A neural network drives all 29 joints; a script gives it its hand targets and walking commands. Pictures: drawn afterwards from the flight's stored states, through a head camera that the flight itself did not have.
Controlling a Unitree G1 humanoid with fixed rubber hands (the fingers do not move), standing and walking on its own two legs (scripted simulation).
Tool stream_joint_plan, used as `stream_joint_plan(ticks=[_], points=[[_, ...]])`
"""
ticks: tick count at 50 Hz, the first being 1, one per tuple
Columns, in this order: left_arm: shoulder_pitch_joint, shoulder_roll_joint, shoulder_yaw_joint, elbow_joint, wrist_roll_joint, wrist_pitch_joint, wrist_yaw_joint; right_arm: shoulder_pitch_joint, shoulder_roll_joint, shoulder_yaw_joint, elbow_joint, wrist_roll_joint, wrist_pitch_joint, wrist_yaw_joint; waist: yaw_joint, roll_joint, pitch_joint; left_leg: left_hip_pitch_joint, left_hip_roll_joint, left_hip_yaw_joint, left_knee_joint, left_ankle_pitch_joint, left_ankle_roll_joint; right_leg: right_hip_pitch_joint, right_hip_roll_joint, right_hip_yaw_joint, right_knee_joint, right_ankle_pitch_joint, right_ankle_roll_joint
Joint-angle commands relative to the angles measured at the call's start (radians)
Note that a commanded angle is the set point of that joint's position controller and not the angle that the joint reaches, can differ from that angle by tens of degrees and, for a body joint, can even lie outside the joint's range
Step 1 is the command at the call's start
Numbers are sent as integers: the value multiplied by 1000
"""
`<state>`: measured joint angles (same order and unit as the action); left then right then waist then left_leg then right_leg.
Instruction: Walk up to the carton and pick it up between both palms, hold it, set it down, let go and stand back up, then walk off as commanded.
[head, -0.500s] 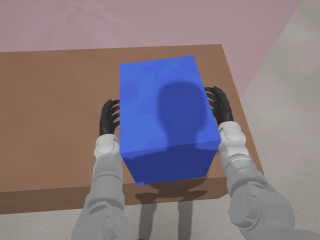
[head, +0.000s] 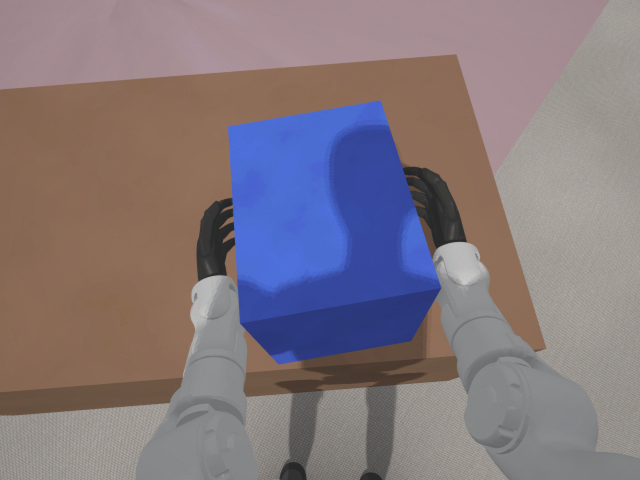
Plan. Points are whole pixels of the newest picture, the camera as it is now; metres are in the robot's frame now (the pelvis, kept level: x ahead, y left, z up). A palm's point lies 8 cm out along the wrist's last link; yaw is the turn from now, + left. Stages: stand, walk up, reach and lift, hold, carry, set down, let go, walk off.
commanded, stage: set down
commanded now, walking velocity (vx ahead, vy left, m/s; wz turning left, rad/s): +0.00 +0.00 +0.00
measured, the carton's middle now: (326, 241) +0.43 +0.04 -0.07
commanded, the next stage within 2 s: none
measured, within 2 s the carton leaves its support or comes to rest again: rests again in 0.22 s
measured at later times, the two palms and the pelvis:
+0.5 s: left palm (218, 270) +0.37 +0.18 -0.04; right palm (442, 236) +0.42 -0.12 -0.03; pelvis -0.01 +0.00 +0.00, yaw +0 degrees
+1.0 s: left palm (217, 272) +0.37 +0.18 -0.05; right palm (441, 238) +0.42 -0.12 -0.03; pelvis -0.01 +0.01 -0.01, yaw -1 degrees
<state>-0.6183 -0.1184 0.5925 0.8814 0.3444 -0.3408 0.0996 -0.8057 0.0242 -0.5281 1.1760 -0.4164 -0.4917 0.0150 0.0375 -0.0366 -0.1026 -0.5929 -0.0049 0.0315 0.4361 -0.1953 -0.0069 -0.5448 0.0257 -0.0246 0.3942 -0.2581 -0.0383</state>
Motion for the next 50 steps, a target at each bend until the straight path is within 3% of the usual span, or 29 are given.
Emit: stream_joint_plan(ticks=[1,2,5,7,9,11,13,15,17,19,20,21,22,23,24,26,28,32,34,35,36,38,39,41,44,45,46,48,50], points=[[-531,-357,-231,214,47,-110,-111,-430,577,328,22,-152,-63,71,158,-98,-657,-235,25,83,-63,463,82,542,-105,-6,207,1093,112],[-495,-393,-244,226,50,-107,-113,-433,587,330,46,-150,-73,68,133,-107,-619,-252,30,70,-82,428,94,551,-105,-12,218,1096,114],[-534,-420,-270,179,22,-132,-107,-425,577,317,147,-156,-87,68,115,-13,-680,110,71,12,36,701,60,149,-75,-66,198,896,114],[-505,-436,-288,172,13,-128,-97,-394,562,267,224,-173,-81,69,122,54,-700,488,96,-26,131,945,29,-240,-51,-91,88,592,73],[-476,-415,-303,170,-5,-123,-90,-366,539,245,231,-167,-83,73,149,17,-686,531,131,-10,178,1068,26,-345,-26,-87,-65,434,-35],[-477,-389,-284,241,16,-138,-97,-370,527,273,205,-142,-97,71,139,-36,-655,282,88,34,136,893,2,-27,-27,-59,7,679,-7],[-458,-361,-224,316,33,-153,-118,-365,566,356,117,-147,-108,62,157,-134,-608,-238,26,74,-19,436,93,411,-104,-4,193,1045,92],[-473,-373,-223,321,31,-160,-129,-422,577,393,90,-153,-116,62,148,-153,-575,-412,37,55,-147,248,118,607,-152,5,243,1209,134],[-502,-381,-229,300,9,-177,-131,-436,558,373,137,-146,-125,59,123,-111,-601,-204,55,33,-83,446,99,404,-103,-34,232,1022,134],[-486,-399,-279,288,-22,-178,-122,-413,553,337,202,-140,-120,65,118,9,-664,267,94,-16,85,755,49,-58,-70,-82,165,776,103],[-486,-441,-311,234,-35,-172,-113,-385,550,274,301,-173,-110,61,88,52,-671,556,124,-54,136,954,39,-370,-48,-113,92,503,75],[-461,-441,-311,235,-37,-160,-99,-346,534,231,337,-181,-111,74,114,80,-659,678,160,-64,185,1095,51,-607,-46,-114,-49,318,-12],[-455,-385,-282,262,-14,-150,-95,-322,532,224,341,-161,-102,81,153,13,-642,541,148,-22,178,1037,44,-463,-38,-75,-128,340,-71],[-444,-358,-235,286,7,-153,-101,-338,518,287,274,-135,-108,82,171,-45,-622,354,102,24,150,889,23,-169,-34,-48,-42,549,-23],[-471,-299,-205,360,26,-158,-108,-332,477,301,244,-134,-104,68,130,-72,-594,97,58,60,78,637,15,150,-49,-31,85,782,35],[-467,-302,-193,380,33,-174,-121,-404,472,321,177,-143,-110,62,151,-153,-568,-308,33,77,-93,283,77,523,-116,1,190,1059,103],[-462,-363,-188,372,28,-175,-134,-440,526,323,181,-143,-117,70,142,-131,-547,-245,57,41,-74,372,81,463,-117,-22,226,1032,132],[-437,-340,-224,326,4,-177,-110,-373,483,249,280,-142,-105,73,120,-2,-653,314,95,-2,117,758,38,-135,-50,-66,122,612,77],[-434,-174,-200,278,-1,-176,-59,-364,293,163,286,-136,-108,52,152,28,-688,494,122,-13,144,913,22,-316,-43,-72,40,443,33],[-461,-279,-187,267,17,-170,-67,-376,420,165,263,-146,-94,59,165,-11,-639,428,111,6,142,910,21,-263,-40,-63,-6,438,9],[-470,-301,-184,283,40,-165,-76,-393,449,165,262,-133,-85,63,139,-13,-597,380,97,10,116,844,15,-174,-27,-55,7,483,16],[-476,-354,-133,315,71,-179,-87,-419,546,207,205,-150,-91,66,160,-59,-591,182,63,52,86,720,29,36,-35,-35,77,632,56],[-477,-188,-116,336,47,-189,-75,-413,365,195,192,-125,-95,57,171,-80,-619,82,53,69,67,651,27,152,-44,-16,112,716,63],[-472,-154,-128,278,39,-195,-62,-441,320,189,174,-104,-95,38,180,-84,-646,-44,48,71,40,556,41,268,-67,-7,156,790,83],[-435,-165,-136,250,13,-185,-46,-457,292,193,175,-63,-85,26,157,-38,-669,198,71,42,99,701,22,87,-41,-34,139,686,75],[-420,-118,-136,243,10,-184,-34,-436,248,198,222,-45,-78,21,176,-20,-655,232,73,30,114,735,26,-3,-46,-28,121,619,67],[-410,-227,-133,255,27,-181,-47,-431,376,226,194,-49,-78,28,186,-35,-607,195,67,39,106,706,27,39,-38,-24,104,620,64],[-415,-143,-128,266,23,-184,-42,-398,289,215,203,-36,-72,17,167,-43,-640,143,60,53,95,666,29,95,-42,-14,122,664,65],[-453,-138,-121,251,30,-185,-37,-434,322,223,169,-32,-66,16,192,-65,-660,17,48,67,72,581,47,182,-53,10,145,699,77]])
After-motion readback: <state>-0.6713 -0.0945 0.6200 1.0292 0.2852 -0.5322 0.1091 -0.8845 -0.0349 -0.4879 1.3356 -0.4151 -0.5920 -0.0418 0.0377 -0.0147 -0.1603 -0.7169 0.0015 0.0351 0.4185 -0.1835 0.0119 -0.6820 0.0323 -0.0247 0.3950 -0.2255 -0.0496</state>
